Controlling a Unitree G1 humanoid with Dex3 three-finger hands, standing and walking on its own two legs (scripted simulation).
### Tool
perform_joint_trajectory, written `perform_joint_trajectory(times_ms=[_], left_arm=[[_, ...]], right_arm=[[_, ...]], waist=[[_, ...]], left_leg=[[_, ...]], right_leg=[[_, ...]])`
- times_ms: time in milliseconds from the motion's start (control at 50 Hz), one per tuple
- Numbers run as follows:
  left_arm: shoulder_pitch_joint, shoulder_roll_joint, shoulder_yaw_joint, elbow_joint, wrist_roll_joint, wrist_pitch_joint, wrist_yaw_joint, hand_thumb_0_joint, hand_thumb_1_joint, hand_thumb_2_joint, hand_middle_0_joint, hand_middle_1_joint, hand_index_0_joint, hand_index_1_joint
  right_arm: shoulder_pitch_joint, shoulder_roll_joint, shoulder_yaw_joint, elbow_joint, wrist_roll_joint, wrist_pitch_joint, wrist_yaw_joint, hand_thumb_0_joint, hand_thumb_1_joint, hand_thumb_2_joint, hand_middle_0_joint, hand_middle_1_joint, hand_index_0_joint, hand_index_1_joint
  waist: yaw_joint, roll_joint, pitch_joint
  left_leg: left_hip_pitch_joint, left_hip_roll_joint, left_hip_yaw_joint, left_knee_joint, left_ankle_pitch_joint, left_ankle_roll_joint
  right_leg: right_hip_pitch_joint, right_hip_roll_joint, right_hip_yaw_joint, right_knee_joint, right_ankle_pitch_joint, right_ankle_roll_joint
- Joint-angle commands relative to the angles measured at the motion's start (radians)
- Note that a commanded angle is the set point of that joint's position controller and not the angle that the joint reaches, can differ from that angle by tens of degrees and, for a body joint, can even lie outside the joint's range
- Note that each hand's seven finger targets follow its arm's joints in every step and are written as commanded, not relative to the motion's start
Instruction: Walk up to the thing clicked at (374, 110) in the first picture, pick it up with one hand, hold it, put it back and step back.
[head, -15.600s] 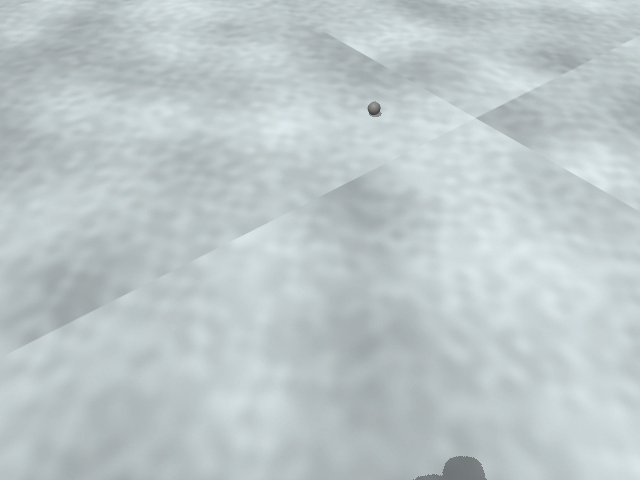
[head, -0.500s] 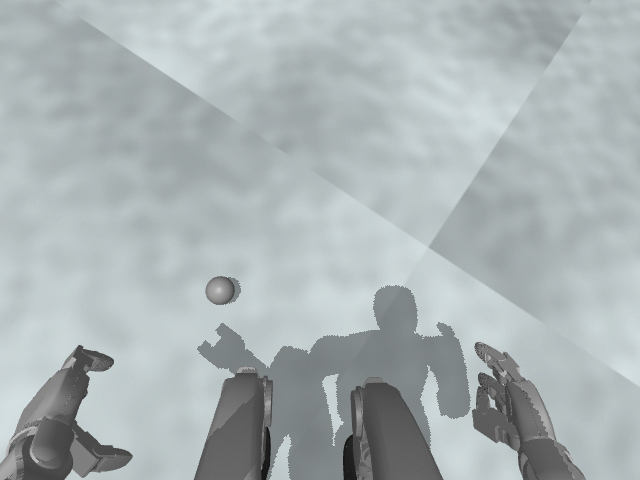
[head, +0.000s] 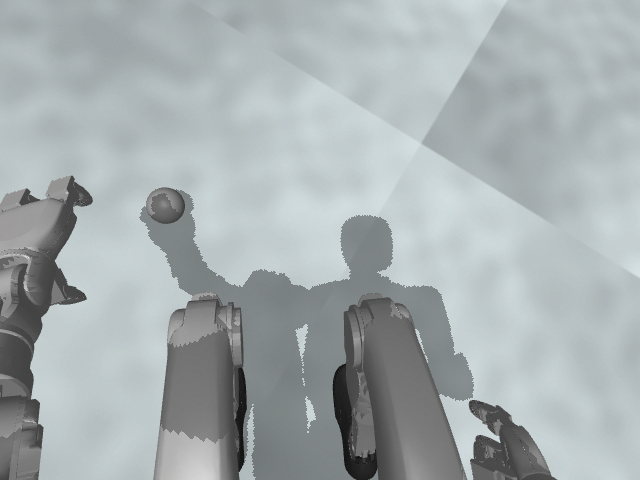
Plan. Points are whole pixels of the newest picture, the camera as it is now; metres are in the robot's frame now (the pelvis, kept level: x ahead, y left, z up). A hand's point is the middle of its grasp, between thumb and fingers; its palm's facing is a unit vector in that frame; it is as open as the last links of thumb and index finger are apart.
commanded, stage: rise first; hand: left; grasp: from above
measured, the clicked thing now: (165, 205) +0.53 +0.27 -0.38
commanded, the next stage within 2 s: none
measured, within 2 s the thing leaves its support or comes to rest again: neither
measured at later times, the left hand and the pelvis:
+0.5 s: hand (91, 224) +0.44 +0.33 -0.21, palm faces -0.45 -0.05 -0.89, open 14.1 cm; pelvis +0.00 +0.00 -0.06, yaw -3 degrees
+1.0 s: hand (109, 214) +0.47 +0.32 -0.25, palm faces -0.45 -0.06 -0.89, open 14.2 cm; pelvis +0.01 +0.00 -0.08, yaw -5 degrees
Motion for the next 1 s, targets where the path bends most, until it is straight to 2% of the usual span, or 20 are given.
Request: perform_joint_trajectory(times_ms=[0, 20, 80, 120, 140, 160, 180, 220, 300, 340, 380, 420, 460, 520, 580, 640, 680, 820, 840, 980], left_arm=[[-0.307, 0.357, 0.077, -0.054, 0.065, -0.030, 0.075, 0.000, -0.530, 1.014, -0.074, -1.026, -0.072, -1.029], [-0.317, 0.356, 0.072, -0.026, 0.073, -0.035, 0.080, 0.000, -0.528, 1.009, -0.067, -1.029, -0.068, -1.028], [-0.398, 0.392, 0.061, -0.015, 0.118, -0.050, 0.095, 0.000, -0.540, 1.015, -0.066, -1.016, -0.065, -1.017], [-0.397, 0.370, 0.045, 0.037, 0.136, -0.057, 0.103, 0.000, -0.540, 1.016, -0.075, -0.998, -0.071, -1.002], [-0.424, 0.384, 0.042, 0.046, 0.151, -0.062, 0.109, 0.000, -0.539, 1.014, -0.069, -1.005, -0.068, -1.007], [-0.409, 0.380, 0.040, 0.081, 0.162, -0.064, 0.110, 0.000, -0.552, 1.026, -0.068, -0.993, -0.061, -1.000], [-0.433, 0.404, 0.046, 0.061, 0.171, -0.071, 0.115, 0.000, -0.547, 1.014, -0.068, -1.006, -0.066, -1.007], [-0.449, 0.402, 0.036, 0.093, 0.201, -0.073, 0.126, 0.000, -0.550, 1.016, -0.073, -0.995, -0.069, -0.999], [-0.512, 0.450, 0.054, 0.078, 0.236, -0.087, 0.160, 0.000, -0.543, 1.002, -0.077, -0.998, -0.077, -0.998], [-0.491, 0.449, 0.054, 0.136, 0.255, -0.085, 0.170, 0.000, -0.543, 0.999, -0.076, -1.010, -0.078, -1.007], [-0.506, 0.461, 0.059, 0.131, 0.267, -0.087, 0.184, 0.000, -0.555, 1.008, -0.069, -1.015, -0.070, -1.014], [-0.526, 0.470, 0.058, 0.135, 0.269, -0.085, 0.193, 0.000, -0.558, 1.006, -0.065, -1.022, -0.067, -1.019], [-0.523, 0.445, 0.049, 0.154, 0.268, -0.075, 0.199, 0.000, -0.578, 1.024, -0.061, -1.019, -0.057, -1.022], [-0.550, 0.470, 0.058, 0.156, 0.268, -0.067, 0.213, 0.000, -0.571, 1.015, -0.059, -1.024, -0.059, -1.023], [-0.548, 0.460, 0.042, 0.173, 0.269, -0.059, 0.207, 0.000, -0.583, 1.024, -0.058, -1.029, -0.056, -1.031], [-0.539, 0.461, 0.053, 0.170, 0.261, -0.050, 0.211, 0.000, -0.572, 1.007, -0.058, -1.043, -0.062, -1.039], [-0.557, 0.456, 0.043, 0.160, 0.255, -0.047, 0.211, 0.000, -0.576, 1.013, -0.056, -1.041, -0.058, -1.038], [-0.545, 0.480, 0.058, 0.160, 0.247, -0.042, 0.208, 0.000, -0.575, 1.010, -0.055, -1.050, -0.059, -1.045], [-0.539, 0.475, 0.057, 0.168, 0.247, -0.041, 0.207, 0.000, -0.576, 1.014, -0.057, -1.041, -0.059, -1.038], [-0.539, 0.491, 0.060, 0.174, 0.248, -0.042, 0.209, 0.000, -0.583, 1.017, -0.056, -1.041, -0.057, -1.039]], right_arm=[[0.137, -0.207, -0.064, -0.062, -0.008, 0.006, -0.016, 0.000, -0.876, -0.897, 0.199, 0.300, 0.200, 0.300], [0.135, -0.210, -0.059, -0.056, -0.012, 0.012, -0.016, 0.000, -0.877, -0.897, 0.200, 0.300, 0.200, 0.300], [0.144, -0.216, -0.050, -0.048, -0.022, 0.025, -0.013, 0.000, -0.885, -0.899, 0.200, 0.300, 0.200, 0.300], [0.150, -0.219, -0.046, -0.040, -0.030, 0.030, -0.010, 0.000, -0.889, -0.900, 0.200, 0.300, 0.200, 0.300], [0.149, -0.222, -0.045, -0.035, -0.033, 0.032, -0.010, 0.000, -0.890, -0.900, 0.200, 0.300, 0.200, 0.300], [0.155, -0.225, -0.041, -0.031, -0.036, 0.035, -0.009, 0.000, -0.889, -0.900, 0.200, 0.300, 0.200, 0.300], [0.158, -0.223, -0.038, -0.028, -0.038, 0.037, -0.007, 0.000, -0.898, -0.902, 0.200, 0.300, 0.200, 0.300], [0.167, -0.230, -0.033, -0.018, -0.047, 0.041, -0.003, 0.000, -0.900, -0.903, 0.200, 0.300, 0.200, 0.300], [0.168, -0.233, -0.025, -0.010, -0.061, 0.049, 0.001, 0.000, -0.906, -0.904, 0.200, 0.300, 0.200, 0.300], [0.172, -0.230, -0.017, -0.011, -0.069, 0.053, 0.005, 0.000, -0.908, -0.904, 0.200, 0.300, 0.200, 0.300], [0.172, -0.230, -0.014, -0.005, -0.075, 0.055, 0.007, 0.000, -0.908, -0.904, 0.200, 0.300, 0.200, 0.300], [0.168, -0.230, -0.011, -0.003, -0.081, 0.055, 0.010, 0.000, -0.910, -0.904, 0.200, 0.300, 0.200, 0.300], [0.171, -0.229, -0.009, -0.003, -0.083, 0.055, 0.010, 0.000, -0.910, -0.905, 0.199, 0.300, 0.200, 0.300], [0.172, -0.235, -0.006, -0.001, -0.088, 0.052, 0.010, 0.000, -0.909, -0.904, 0.199, 0.300, 0.200, 0.300], [0.174, -0.233, 0.000, -0.004, -0.090, 0.052, 0.013, 0.000, -0.911, -0.905, 0.199, 0.300, 0.200, 0.300], [0.177, -0.231, 0.006, -0.001, -0.091, 0.051, 0.015, 0.000, -0.913, -0.905, 0.199, 0.300, 0.200, 0.300], [0.175, -0.236, 0.007, -0.002, -0.092, 0.051, 0.015, 0.000, -0.911, -0.905, 0.199, 0.300, 0.200, 0.300], [0.177, -0.234, 0.022, -0.008, -0.094, 0.054, 0.021, 0.000, -0.911, -0.904, 0.199, 0.300, 0.200, 0.300], [0.182, -0.239, 0.024, -0.008, -0.097, 0.055, 0.021, 0.000, -0.909, -0.904, 0.199, 0.300, 0.200, 0.300], [0.172, -0.244, 0.032, -0.012, -0.094, 0.058, 0.025, 0.000, -0.910, -0.904, 0.199, 0.300, 0.200, 0.300]], waist=[[-0.002, 0.136, -0.630], [-0.015, 0.136, -0.594], [-0.026, 0.187, -0.606], [-0.039, 0.192, -0.574], [-0.044, 0.197, -0.579], [-0.051, 0.190, -0.568], [-0.041, 0.214, -0.592], [-0.056, 0.227, -0.588], [-0.059, 0.240, -0.619], [-0.078, 0.207, -0.599], [-0.071, 0.225, -0.614], [-0.074, 0.254, -0.624], [-0.084, 0.241, -0.602], [-0.091, 0.261, -0.614], [-0.101, 0.265, -0.604], [-0.095, 0.271, -0.623], [-0.107, 0.276, -0.607], [-0.105, 0.265, -0.620], [-0.115, 0.264, -0.610], [-0.111, 0.284, -0.594]], left_leg=[[0.471, -0.017, 0.051, -0.197, 0.005, 0.039], [0.447, -0.017, 0.043, -0.190, -0.021, 0.040], [0.450, -0.017, 0.036, -0.171, -0.033, 0.037], [0.443, -0.014, 0.023, -0.165, -0.048, 0.034], [0.433, -0.015, 0.025, -0.149, -0.053, 0.033], [0.427, -0.015, 0.020, -0.143, -0.042, 0.033], [0.438, -0.017, 0.029, -0.128, -0.013, 0.032], [0.451, -0.013, 0.021, -0.112, 0.019, 0.030], [0.423, -0.012, 0.039, -0.064, 0.049, 0.034], [0.385, -0.014, 0.044, -0.040, 0.056, 0.041], [0.384, -0.012, 0.045, -0.030, 0.067, 0.039], [0.402, -0.008, 0.040, -0.021, 0.074, 0.037], [0.400, -0.004, 0.031, -0.023, 0.067, 0.037], [0.403, 0.003, 0.024, -0.010, 0.075, 0.035], [0.395, 0.005, 0.015, -0.003, 0.079, 0.035], [0.410, 0.007, 0.019, 0.016, 0.128, 0.036], [0.394, 0.010, 0.016, 0.021, 0.128, 0.035], [0.368, 0.012, 0.025, 0.053, 0.153, 0.041], [0.370, 0.013, 0.016, 0.050, 0.147, 0.041], [0.359, 0.015, 0.008, 0.053, 0.121, 0.036]], right_leg=[[0.205, 0.013, -0.031, -0.240, 0.063, -0.048], [0.169, 0.013, -0.038, -0.229, 0.038, -0.048], [0.127, 0.011, -0.048, -0.193, 0.036, -0.051], [0.089, 0.008, -0.059, -0.166, 0.035, -0.052], [0.073, 0.010, -0.059, -0.161, 0.030, -0.054], [0.061, 0.010, -0.067, -0.146, 0.040, -0.053], [0.074, 0.009, -0.062, -0.142, 0.064, -0.054], [0.044, 0.010, -0.071, -0.115, 0.096, -0.054], [0.057, 0.016, -0.070, -0.103, 0.124, -0.051], [0.073, 0.024, -0.075, -0.105, 0.132, -0.047], [0.076, 0.024, -0.077, -0.093, 0.142, -0.046], [0.066, 0.025, -0.081, -0.077, 0.151, -0.049], [0.047, 0.026, -0.089, -0.073, 0.149, -0.048], [0.038, 0.028, -0.094, -0.055, 0.162, -0.047], [0.028, 0.032, -0.101, -0.045, 0.169, -0.048], [0.053, 0.033, -0.098, -0.034, 0.214, -0.045], [0.041, 0.034, -0.100, -0.029, 0.219, -0.043], [0.090, 0.042, -0.097, -0.030, 0.246, -0.038], [0.076, 0.041, -0.104, -0.022, 0.241, -0.038], [0.048, 0.043, -0.110, -0.007, 0.221, -0.042]])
